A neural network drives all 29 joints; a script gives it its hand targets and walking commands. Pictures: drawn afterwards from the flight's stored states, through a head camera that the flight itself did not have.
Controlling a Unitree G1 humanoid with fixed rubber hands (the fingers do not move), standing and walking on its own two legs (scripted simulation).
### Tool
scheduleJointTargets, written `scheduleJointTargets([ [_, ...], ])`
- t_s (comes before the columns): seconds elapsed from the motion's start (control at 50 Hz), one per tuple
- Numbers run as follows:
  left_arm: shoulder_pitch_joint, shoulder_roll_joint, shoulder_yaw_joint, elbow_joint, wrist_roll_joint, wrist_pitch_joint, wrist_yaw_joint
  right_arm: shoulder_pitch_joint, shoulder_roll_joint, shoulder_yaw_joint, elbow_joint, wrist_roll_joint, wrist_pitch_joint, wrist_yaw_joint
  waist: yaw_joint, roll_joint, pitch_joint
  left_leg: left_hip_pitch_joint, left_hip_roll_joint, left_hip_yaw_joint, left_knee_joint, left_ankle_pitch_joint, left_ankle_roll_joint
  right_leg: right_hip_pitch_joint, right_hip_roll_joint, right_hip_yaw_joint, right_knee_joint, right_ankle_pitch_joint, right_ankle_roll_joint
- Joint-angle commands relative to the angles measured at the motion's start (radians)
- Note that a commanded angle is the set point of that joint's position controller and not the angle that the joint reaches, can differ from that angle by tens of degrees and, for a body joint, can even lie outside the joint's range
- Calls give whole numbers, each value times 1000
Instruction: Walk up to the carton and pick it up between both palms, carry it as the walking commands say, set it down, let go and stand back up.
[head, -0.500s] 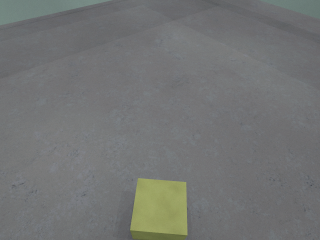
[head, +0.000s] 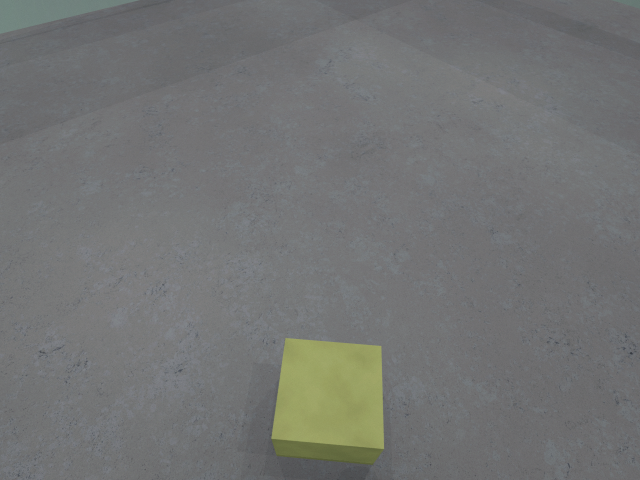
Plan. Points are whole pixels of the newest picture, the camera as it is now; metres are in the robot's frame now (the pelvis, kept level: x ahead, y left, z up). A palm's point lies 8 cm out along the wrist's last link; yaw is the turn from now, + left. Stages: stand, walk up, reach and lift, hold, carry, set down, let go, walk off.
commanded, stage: walk up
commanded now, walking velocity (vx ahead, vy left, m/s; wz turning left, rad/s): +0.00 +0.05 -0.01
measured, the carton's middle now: (328, 401) +0.41 -0.04 -0.67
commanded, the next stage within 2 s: stand in 1.72 s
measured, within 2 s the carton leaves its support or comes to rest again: neither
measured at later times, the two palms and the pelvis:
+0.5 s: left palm out of the picture -0.02 +0.24 -0.14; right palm out of the picture +0.03 -0.25 -0.14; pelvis -0.01 +0.00 +0.00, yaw +0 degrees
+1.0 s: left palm out of the picture -0.01 +0.21 -0.14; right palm out of the picture +0.01 -0.23 -0.13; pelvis -0.02 +0.00 +0.00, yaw -1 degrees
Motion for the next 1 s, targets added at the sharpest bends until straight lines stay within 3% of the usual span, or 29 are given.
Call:
scheduleJointTargets([
  [0.0,86,93,17,-21,1,-15,3,23,-80,-2,-31,-9,-10,-3,11,17,-73,-34,199,-161,-137,30,-38,41,-60,62,-36,97,-45],
  [0.04,84,114,23,-21,10,-11,2,58,-125,-22,-29,0,-6,1,10,-65,-19,-64,164,-124,-84,94,-25,19,-99,79,-39,132,-55],
  [0.08,101,118,16,-12,8,-10,3,15,-166,-31,-34,-4,-6,2,14,28,2,-61,185,-136,-126,63,-28,-9,-71,61,-25,112,-42],
  [0.12,80,59,5,-30,7,-9,1,81,-97,-8,-46,-5,-13,-6,9,-52,-60,-33,199,-167,-141,96,-16,25,-47,28,-35,97,-26],
  [0.14,96,132,27,-26,3,-7,9,19,-186,-34,-50,1,-2,-2,16,32,-5,-68,180,-124,-105,174,-14,38,-77,46,-19,169,-36],
  [0.2,99,127,32,-36,10,-4,2,41,-147,-26,-56,-3,5,11,3,11,-54,-80,164,-112,-101,50,-27,51,-93,40,-1,126,-42],
  [0.22,88,82,21,-19,-2,0,-7,60,-91,-3,-60,-5,-8,4,-6,-106,-42,-22,229,-208,-170,82,-29,-23,-24,8,-11,31,-32],
  [0.26,78,73,19,-58,4,6,-2,40,-179,-31,-68,-1,-3,8,2,80,-42,-31,225,-212,-165,65,-22,-15,-25,13,30,-20,-25],
  [0.28,65,89,17,-41,5,1,2,12,-165,-37,-70,-1,-2,3,16,47,2,-67,213,-180,-179,14,-11,-7,-48,35,26,2,-32],
  [0.3,102,114,19,-38,4,1,0,-22,-194,-42,-80,-4,8,5,15,140,23,-94,209,-161,-167,9,-12,-17,-51,25,39,32,-34],
  [0.32,69,82,8,-29,1,4,-4,16,-131,-21,-83,-8,-3,-1,2,-6,-11,-45,264,-261,-211,53,-36,-28,-9,15,30,-1,-23],
  [0.34,66,119,23,-41,1,4,0,21,-180,-38,-54,1,5,5,-2,85,9,-85,203,-183,-179,13,-33,-7,-39,35,29,1,-32],
  [0.36,117,83,13,-37,7,-5,-6,35,-134,-29,-70,-1,0,0,8,1,-59,3,230,-189,-180,51,-33,-6,-28,20,14,34,-26],
  [0.38,44,119,17,-48,-2,-5,-2,23,-171,-26,-56,-1,-11,-2,5,20,3,-40,245,-191,-135,248,-8,-33,-30,37,35,59,-11],
  [0.4,105,120,18,-51,-5,-3,7,14,-165,-36,-68,2,5,5,13,67,-52,-29,181,-123,-73,233,-9,20,-74,56,28,158,-47],
  [0.42,100,90,7,-45,6,-11,0,23,-85,-7,-94,-8,-10,4,25,-53,-97,-42,186,-165,-101,97,-8,25,-54,60,-18,98,-38],
  [0.44,104,140,20,-57,3,-1,10,-11,-178,-41,-84,1,10,9,25,28,-18,-107,151,-87,-47,53,-22,26,-123,91,-20,172,-63],
  [0.48,82,203,44,-75,12,3,13,-3,-149,-29,-101,-3,20,17,37,-181,-52,-122,103,-43,88,57,-63,34,-202,184,-57,345,-105],
  [0.54,11,148,23,-96,30,5,-3,115,-93,-10,-114,-13,19,11,-15,-181,-65,24,104,-64,121,-83,-77,-165,-197,225,-149,-13,-147],
  [0.58,-29,140,25,-107,13,19,-1,93,-134,-25,-116,-6,10,7,-31,11,-27,-16,195,-177,-105,-23,-53,-159,-115,119,6,-61,-61],
  [0.6,-13,99,16,-103,9,19,-4,64,-158,-28,-115,-7,6,10,-2,29,-37,-10,244,-246,-189,-21,-23,-131,-10,16,64,-61,-22],
  [0.62,-21,121,26,-111,-3,25,-2,83,-215,-47,-127,-5,5,5,-3,82,-44,12,310,-322,-200,126,-5,-157,16,12,160,-150,-13],
  [0.64,-8,112,27,-111,-1,26,-3,58,-193,-45,-121,-7,11,8,-11,155,-38,-40,304,-293,-232,25,50,-151,7,38,287,-217,-31],
  [0.7,62,95,19,-87,2,27,7,-29,-163,-43,-141,-11,13,4,26,136,-31,-74,267,-214,-195,106,72,-103,-5,83,336,-214,-44],
  [0.74,131,71,19,-47,-14,17,5,-8,-179,-45,-149,-11,19,-3,65,44,-86,-39,244,-185,-134,236,32,21,9,65,97,-84,-63],
  [0.78,129,59,17,-32,-1,13,-6,82,-99,-7,-136,0,-3,-4,26,-113,-134,23,305,-262,-115,157,1,65,31,48,-68,7,-75],
  [0.82,41,65,4,-49,-3,5,-14,16,-82,-10,-147,11,-6,4,13,-64,-39,-2,204,-187,-141,-24,-27,-26,-39,128,-105,31,-67],
  [0.94,54,44,-4,-17,-12,-8,-15,7,-97,-11,-117,7,-13,4,4,76,-21,44,245,-244,-209,-78,-8,-18,-6,96,-105,24,-48],
  [0.98,33,50,-13,-14,-8,-16,-15,34,-105,-15,-105,9,-11,3,-14,41,0,16,241,-238,-202,-45,-12,-18,-14,90,-132,33,-51],
])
